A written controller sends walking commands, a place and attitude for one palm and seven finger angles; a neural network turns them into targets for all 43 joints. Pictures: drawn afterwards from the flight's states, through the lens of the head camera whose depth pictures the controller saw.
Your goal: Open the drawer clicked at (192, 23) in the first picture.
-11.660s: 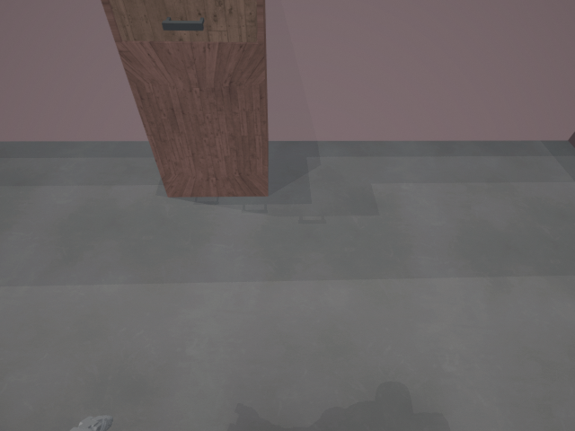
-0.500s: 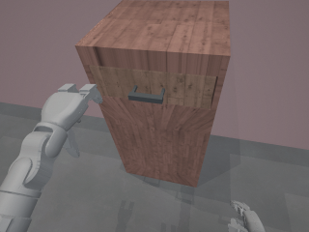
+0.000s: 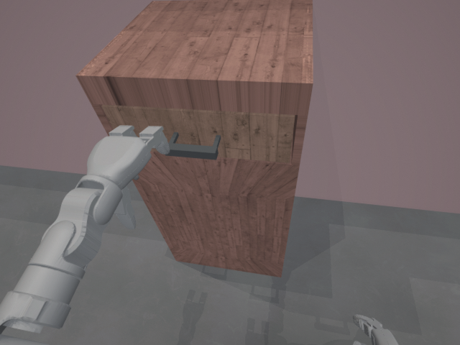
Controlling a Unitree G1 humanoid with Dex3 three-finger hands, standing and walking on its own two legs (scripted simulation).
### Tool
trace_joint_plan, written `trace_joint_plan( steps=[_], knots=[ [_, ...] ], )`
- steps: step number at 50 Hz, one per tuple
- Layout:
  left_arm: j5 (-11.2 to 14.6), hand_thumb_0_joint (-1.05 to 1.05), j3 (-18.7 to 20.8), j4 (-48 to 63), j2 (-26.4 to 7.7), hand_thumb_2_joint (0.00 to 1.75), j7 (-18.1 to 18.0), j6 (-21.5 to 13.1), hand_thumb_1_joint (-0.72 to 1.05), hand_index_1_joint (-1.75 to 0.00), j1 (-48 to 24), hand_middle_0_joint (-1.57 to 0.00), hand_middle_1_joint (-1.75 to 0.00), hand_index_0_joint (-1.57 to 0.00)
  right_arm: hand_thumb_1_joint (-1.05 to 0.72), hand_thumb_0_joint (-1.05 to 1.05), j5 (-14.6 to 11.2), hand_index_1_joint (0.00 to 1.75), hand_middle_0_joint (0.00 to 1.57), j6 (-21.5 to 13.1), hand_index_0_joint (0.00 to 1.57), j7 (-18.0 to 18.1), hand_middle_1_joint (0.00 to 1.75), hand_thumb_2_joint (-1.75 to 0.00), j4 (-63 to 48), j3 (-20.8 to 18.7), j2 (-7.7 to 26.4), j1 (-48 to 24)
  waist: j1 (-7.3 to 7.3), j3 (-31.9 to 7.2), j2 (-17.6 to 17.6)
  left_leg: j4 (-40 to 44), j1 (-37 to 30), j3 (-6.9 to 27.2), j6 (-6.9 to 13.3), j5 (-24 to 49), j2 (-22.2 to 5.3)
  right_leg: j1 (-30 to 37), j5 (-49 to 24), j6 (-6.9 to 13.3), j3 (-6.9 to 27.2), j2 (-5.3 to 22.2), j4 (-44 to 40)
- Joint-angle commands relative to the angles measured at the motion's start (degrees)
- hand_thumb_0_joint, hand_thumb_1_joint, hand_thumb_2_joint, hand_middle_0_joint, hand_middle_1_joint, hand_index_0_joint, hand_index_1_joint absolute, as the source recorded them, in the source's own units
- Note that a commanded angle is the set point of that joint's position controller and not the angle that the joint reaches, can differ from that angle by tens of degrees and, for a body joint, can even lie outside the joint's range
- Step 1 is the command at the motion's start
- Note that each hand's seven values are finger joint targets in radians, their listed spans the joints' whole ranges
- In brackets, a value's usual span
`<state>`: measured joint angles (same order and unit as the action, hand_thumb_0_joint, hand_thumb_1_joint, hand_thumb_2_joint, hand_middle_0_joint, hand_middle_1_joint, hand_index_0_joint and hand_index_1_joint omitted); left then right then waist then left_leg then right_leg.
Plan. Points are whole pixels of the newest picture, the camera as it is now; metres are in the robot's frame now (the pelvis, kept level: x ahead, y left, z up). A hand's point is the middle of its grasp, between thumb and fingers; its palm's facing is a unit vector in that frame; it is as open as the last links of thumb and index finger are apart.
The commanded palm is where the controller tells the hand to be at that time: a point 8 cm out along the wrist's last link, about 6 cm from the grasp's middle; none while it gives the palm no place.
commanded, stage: move the hooked fingers above the handle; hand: left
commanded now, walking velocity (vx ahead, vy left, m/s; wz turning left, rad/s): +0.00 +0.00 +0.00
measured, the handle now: (193, 144) +0.52 +0.15 +0.04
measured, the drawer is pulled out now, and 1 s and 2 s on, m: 0.00 0.00 0.00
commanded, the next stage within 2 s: none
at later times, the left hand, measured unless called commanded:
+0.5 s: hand (169, 160) +0.41 +0.16 +0.10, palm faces +0.01 -0.07 -1.00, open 13.8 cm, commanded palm +0.40 +0.18 +0.17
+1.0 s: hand (187, 144) +0.47 +0.14 +0.09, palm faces +0.02 -0.07 -1.00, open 13.8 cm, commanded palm +0.44 +0.16 +0.16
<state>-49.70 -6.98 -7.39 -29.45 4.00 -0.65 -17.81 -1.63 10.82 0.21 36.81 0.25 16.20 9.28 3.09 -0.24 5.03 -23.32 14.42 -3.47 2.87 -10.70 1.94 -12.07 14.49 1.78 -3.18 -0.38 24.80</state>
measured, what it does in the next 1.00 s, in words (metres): stands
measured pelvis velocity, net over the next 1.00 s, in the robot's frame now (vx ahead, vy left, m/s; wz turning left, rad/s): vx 0.03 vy -0.01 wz -0.02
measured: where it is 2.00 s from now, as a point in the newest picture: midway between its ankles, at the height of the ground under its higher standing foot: outside the picture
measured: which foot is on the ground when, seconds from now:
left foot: down 0.00-1.00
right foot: down 0.00-1.00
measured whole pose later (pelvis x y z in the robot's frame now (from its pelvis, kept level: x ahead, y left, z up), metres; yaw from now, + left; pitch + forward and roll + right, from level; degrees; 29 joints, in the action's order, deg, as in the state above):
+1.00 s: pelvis +0.03 -0.01 -0.01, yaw -1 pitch +8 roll +1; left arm -55.0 -11.3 -33.3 -22.4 -5.1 0.6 -36.9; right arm -1.7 12.6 0.8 38.8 -2.2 15.2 13.6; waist -0.4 -4.6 3.0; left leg -28.9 21.9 -4.4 2.0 -15.5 1.2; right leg -20.2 19.3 2.6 -2.1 -0.9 31.1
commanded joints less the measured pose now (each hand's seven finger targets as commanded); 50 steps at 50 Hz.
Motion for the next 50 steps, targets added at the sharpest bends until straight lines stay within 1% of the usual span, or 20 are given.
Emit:
trace_joint_plan(
  steps=[1,5,7,11,15,17,19,21,25,27,28,30,34,35,40,42,43,47,48,50],
  knots=[
    [-0.09,0.0,10.93,8.02,-13.96,0.3,-4.45,-1.14,-0.5,-1.2,-21.15,-0.3,-1.2,-0.3,-0.9,0.0,-0.29,0.3,0.2,-2.22,0.2,0.32,0.3,-0.9,-7.5,-2.15,5.51,-6.18,0.57,-15.68,-5.05,0.48,-5.74,2.77,-0.34,13.69,-0.34,4.07,-14.58,0.13,3.72,-0.01,-1.88],
    [-0.76,0.0,10.08,7.08,-13.07,0.3,-5.94,-0.22,-0.5,-1.2,-21.96,-0.3,-1.2,-0.3,-0.9,0.0,-0.29,0.3,0.2,-2.14,0.2,0.11,0.3,-0.9,-7.49,-2.46,5.43,-6.06,0.69,-18.62,-4.71,-0.59,-5.94,2.38,-0.23,15.86,-0.11,5.18,-17.75,0.06,4.1,0.12,-0.77],
    [-1.22,0.0,8.39,4.74,-11.88,0.3,-5.65,0.79,-0.5,-1.2,-23.4,-0.3,-1.2,-0.3,-0.9,0.0,-0.49,0.3,0.2,-1.79,0.2,0.15,0.3,-0.9,-7.11,-2.53,5.69,-5.78,-0.37,-17.59,-5.39,-0.68,-5.45,2.08,-0.28,15.12,-0.13,4.48,-17.56,-0.02,4.14,0.16,-1.03],
    [-1.33,0.0,6.36,6.48,-10.61,0.3,-4.63,1.23,-0.5,-1.2,-24.46,-0.3,-1.2,-0.3,-0.9,0.0,-0.37,0.3,0.2,-1.5,0.2,0.23,0.3,-0.9,-7.84,-2.73,5.55,-5.75,-0.45,-20.09,-5.36,-1.7,-6.05,2.09,0.07,17.35,0.13,5.52,-22.11,-0.23,4.39,0.43,0.28],
    [-1.25,0.0,4.19,4.29,-8.32,0.3,-3.84,1.02,-0.5,-1.2,-25.82,-0.3,-1.2,-0.3,-0.9,0.0,-0.5,0.3,0.2,-1.03,0.2,0.32,0.3,-0.9,-7.71,-2.6,5.45,-5.35,-1.31,-17.9,-6.15,-2.26,-5.33,2.22,0.1,16.5,0.24,3.27,-21.73,-0.32,4.09,0.23,0.57],
    [-1.55,0.0,4.74,3.99,-8.92,0.3,-4.29,0.63,-0.5,-1.2,-27.5,-0.3,-1.2,-0.3,-0.9,0.0,-0.46,0.3,0.2,-1.01,0.2,0.45,0.3,-0.9,-7.78,-2.75,5.51,-5.04,-1.33,-18.67,-6.5,-2.63,-5.68,2.31,0.07,16.65,0.18,2.91,-20.72,-0.18,4.11,0.05,0.76],
    [-2.23,0.0,3.2,2.64,-7.49,0.3,-5.25,0.49,-0.5,-1.2,-31.18,-0.3,-1.2,-0.3,-0.9,0.0,-0.5,0.3,0.2,-0.95,0.2,0.56,0.3,-0.9,-7.11,-2.76,5.17,-4.26,-1.91,-18.99,-5.63,-3.15,-6.24,2.44,0.03,16.95,0.07,1.19,-20.24,-0.02,3.89,0.01,1.28],
    [-2.81,0.0,4.14,1.44,-8.24,0.3,-6.41,0.47,-0.5,-1.2,-32.34,-0.3,-1.2,-0.3,-0.9,0.0,-0.38,0.3,0.2,-0.89,0.2,0.6,0.3,-0.9,-6.98,-2.84,5.05,-3.88,-1.44,-20.45,-5.35,-3.54,-6.37,2.53,-0.1,17.84,0.05,1.42,-20.61,0.17,3.8,-0.07,1.96],
    [-3.56,0.0,5.03,-3.58,-8.91,0.3,-8.26,1.65,-0.5,-1.2,-35.01,-0.3,-1.2,-0.3,-0.9,0.0,-0.27,0.3,0.2,-0.61,0.2,0.69,0.3,-0.9,-6.18,-2.71,5.05,-3.11,-1.29,-21.82,-6.43,-3.86,-4.83,2.22,-0.12,18.07,0.08,2.36,-21.78,0.2,3.85,0.03,2.79],
    [-3.89,0.0,3.2,-5.42,-6.88,0.3,-8.41,2.62,-0.5,-1.2,-36.24,-0.3,-1.2,-0.3,-0.9,0.0,-0.32,0.3,0.2,-0.44,0.2,0.52,0.3,-0.9,-6.27,-2.87,5.1,-2.91,-1.6,-22.24,-6.79,-4.26,-4.88,2.01,-0.12,18.74,0.01,2.18,-22.61,0.15,3.83,0.03,2.92],
    [-4.23,0.0,4.08,-5.89,-8.1,0.3,-8.6,2.91,-0.5,-1.2,-36.79,-0.3,-1.2,-0.3,-0.9,0.0,-0.33,0.3,0.2,-0.31,0.2,0.58,0.3,-0.9,-6.11,-2.93,5.2,-2.63,-1.48,-22.97,-6.12,-4.4,-4.91,2.01,-0.11,19.28,-0.07,2.32,-23.09,0.23,3.9,0.08,3.34],
    [-4.16,0.0,1.74,-8.51,-5.49,0.3,-8.2,3.84,-0.5,-1.2,-37.14,-0.3,-1.2,-0.3,-0.9,0.0,-0.42,0.3,0.2,0.01,0.2,0.71,0.3,-0.9,-6.18,-2.96,5.02,-2.29,-2.18,-21.94,-7.65,-4.57,-4.38,1.84,0.08,18.72,-0.04,1.75,-23.7,0.03,3.82,0.14,3.2],
    [-4.2,0.0,1.23,-10.84,-5.33,0.3,-6.85,3.97,-0.5,-1.2,-37.96,-0.3,-1.2,-0.3,-0.9,0.0,-0.54,0.3,0.2,0.49,0.2,0.88,0.3,-0.9,-6.35,-3.19,5.39,-1.26,-2.59,-21.99,-8.09,-5.02,-3.42,1.76,0.25,19.08,0.08,1.97,-25.67,-0.09,3.97,0.23,3.63],
    [-4.12,0.0,-0.38,-10.34,-3.83,0.3,-6.56,3.52,-0.5,-1.2,-39.88,-0.3,-1.2,-0.3,-0.9,0.0,-0.48,0.3,0.2,0.56,0.2,0.86,0.3,-0.9,-6.31,-3.24,5.36,-0.81,-3.04,-22.42,-8.37,-5.17,-3.61,1.81,0.3,19.13,0.15,1.72,-26.0,-0.15,3.95,0.23,3.76],
    [-4.23,0.0,0.6,-11.05,-4.38,0.3,-7.72,1.01,-0.5,-1.2,-43.33,-0.3,-1.2,-0.3,-0.9,0.0,-0.27,0.3,0.2,0.4,0.2,1.06,0.3,-0.9,-5.62,-3.94,5.12,1.5,-3.24,-24.18,-6.89,-6.08,-4.41,2.04,0.3,20.21,-0.03,0.41,-25.43,0.13,3.93,-0.09,4.4],
    [-4.8,0.0,2.4,-12.31,-6.2,0.3,-9.05,0.45,-0.5,-1.2,-44.18,-0.3,-1.2,-0.3,-0.9,0.0,-0.14,0.3,0.2,0.4,0.2,1.03,0.3,-0.9,-5.01,-4.12,5.4,2.19,-2.97,-24.88,-6.31,-6.28,-4.2,2.11,0.05,21.18,-0.04,0.29,-25.02,0.38,3.98,-0.26,4.72],
    [-4.61,0.0,0.6,-11.63,-3.92,0.3,-9.75,0.25,-0.5,-1.2,-45.87,-0.3,-1.2,-0.3,-0.9,0.0,-0.14,0.3,0.2,0.19,0.2,0.9,0.3,-0.9,-5.07,-4.32,4.97,2.44,-3.27,-25.9,-5.54,-6.58,-4.81,1.95,0.15,21.69,-0.03,-0.05,-25.69,0.31,3.96,-0.23,4.96],
    [-5.78,0.0,4.75,-15.58,-7.85,0.3,-12.33,1.65,-0.5,-1.2,-45.01,-0.3,-1.2,-0.3,-0.9,0.0,-0.04,0.3,0.2,0.17,0.2,0.67,0.3,-0.9,-4.11,-4.5,5.42,2.81,-2.5,-26.44,-6.4,-6.44,-3.45,1.62,-0.07,21.85,-0.26,1.02,-25.65,0.45,3.92,-0.41,5.3],
    [-5.82,0.0,3.95,-14.88,-7.07,0.3,-12.61,2.06,-0.5,-1.2,-45.45,-0.3,-1.2,-0.3,-0.9,0.0,-0.02,0.3,0.2,0.06,0.2,0.57,0.3,-0.9,-4.21,-4.49,5.33,2.73,-2.44,-27.42,-5.35,-6.37,-3.84,1.48,0.03,22.71,-0.34,1.32,-26.53,0.41,3.87,-0.35,5.52],
    [-6.14,0.0,3.64,-16.8,-6.9,0.3,-12.48,3.54,-0.5,-1.2,-43.86,-0.3,-1.2,-0.3,-0.9,0.0,-0.27,0.3,0.2,0.25,0.2,0.51,0.3,-0.9,-4.35,-4.33,5.5,2.18,-2.61,-25.94,-6.06,-6.02,-3.07,1.33,0.01,21.91,-0.35,1.18,-26.03,0.33,3.77,-0.48,5.25]
  ],
)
